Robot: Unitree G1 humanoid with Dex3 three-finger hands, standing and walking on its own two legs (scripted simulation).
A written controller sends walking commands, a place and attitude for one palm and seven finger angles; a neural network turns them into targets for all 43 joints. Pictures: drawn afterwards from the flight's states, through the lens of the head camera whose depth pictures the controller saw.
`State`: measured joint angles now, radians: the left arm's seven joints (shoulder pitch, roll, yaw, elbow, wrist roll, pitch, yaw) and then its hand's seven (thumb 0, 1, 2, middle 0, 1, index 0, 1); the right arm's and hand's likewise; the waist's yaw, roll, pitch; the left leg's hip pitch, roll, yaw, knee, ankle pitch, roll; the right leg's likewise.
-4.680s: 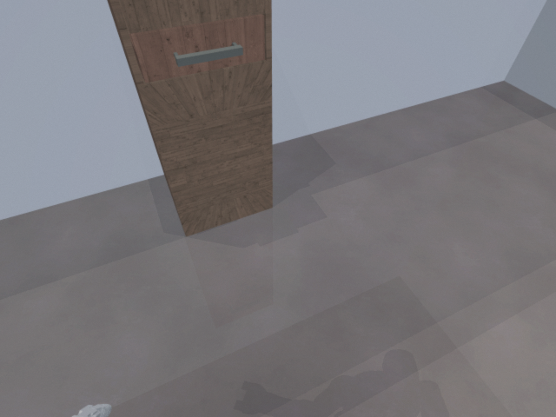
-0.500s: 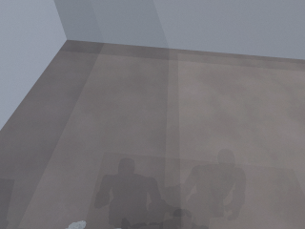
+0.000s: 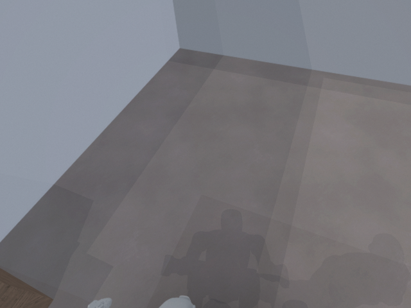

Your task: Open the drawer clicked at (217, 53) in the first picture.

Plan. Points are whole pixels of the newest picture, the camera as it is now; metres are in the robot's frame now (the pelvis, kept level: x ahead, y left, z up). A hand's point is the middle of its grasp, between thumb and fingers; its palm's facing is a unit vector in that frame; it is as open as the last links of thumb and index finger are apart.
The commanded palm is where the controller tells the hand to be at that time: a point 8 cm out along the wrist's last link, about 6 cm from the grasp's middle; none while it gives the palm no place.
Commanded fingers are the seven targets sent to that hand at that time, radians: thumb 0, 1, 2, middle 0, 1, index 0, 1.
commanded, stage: turn to face it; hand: left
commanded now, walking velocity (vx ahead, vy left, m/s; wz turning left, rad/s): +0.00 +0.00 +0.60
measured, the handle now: out of the picture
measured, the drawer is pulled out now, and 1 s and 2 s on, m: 0.00 0.00 0.00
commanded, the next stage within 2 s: take the last steps up to it in 1.80 s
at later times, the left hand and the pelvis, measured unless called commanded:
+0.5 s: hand out of the picture -0.05 +0.24 -0.18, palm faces +0.36 -0.89 -0.27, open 7.3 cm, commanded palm none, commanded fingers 0.00 0.90 0.90 -0.20 -0.30 -0.20 -0.30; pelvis -0.01 +0.02 +0.00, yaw +19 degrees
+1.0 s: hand out of the picture +0.01 +0.21 -0.12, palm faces +0.55 -0.78 -0.30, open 7.3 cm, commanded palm none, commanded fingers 0.00 0.90 0.90 -0.20 -0.30 -0.20 -0.30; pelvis +0.02 -0.02 +0.01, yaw +37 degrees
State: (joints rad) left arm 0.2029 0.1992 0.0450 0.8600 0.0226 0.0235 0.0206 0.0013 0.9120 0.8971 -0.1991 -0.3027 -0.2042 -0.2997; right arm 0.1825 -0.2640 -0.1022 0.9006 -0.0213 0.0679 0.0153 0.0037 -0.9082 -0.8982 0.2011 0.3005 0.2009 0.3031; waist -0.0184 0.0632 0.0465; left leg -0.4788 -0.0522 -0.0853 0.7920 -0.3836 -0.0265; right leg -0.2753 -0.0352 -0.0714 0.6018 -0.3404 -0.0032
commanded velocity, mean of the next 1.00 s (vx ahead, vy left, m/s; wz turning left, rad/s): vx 0.00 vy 0.00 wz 0.60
